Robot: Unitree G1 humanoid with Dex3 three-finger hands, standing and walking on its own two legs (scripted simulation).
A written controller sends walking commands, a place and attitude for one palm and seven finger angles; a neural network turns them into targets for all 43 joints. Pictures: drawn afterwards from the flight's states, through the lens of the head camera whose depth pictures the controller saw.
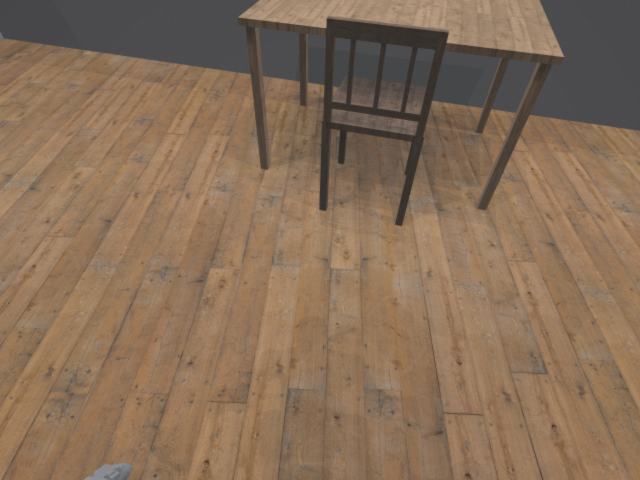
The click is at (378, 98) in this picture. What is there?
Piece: chair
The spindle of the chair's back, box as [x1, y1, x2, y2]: [373, 43, 386, 107]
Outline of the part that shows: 383,43 381,43 373,107 377,107 386,45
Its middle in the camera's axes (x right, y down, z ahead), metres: +0.20 -0.56 +1.33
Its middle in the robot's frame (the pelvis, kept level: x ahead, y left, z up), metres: +1.37 -0.14 -0.10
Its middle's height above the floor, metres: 0.67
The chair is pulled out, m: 0.00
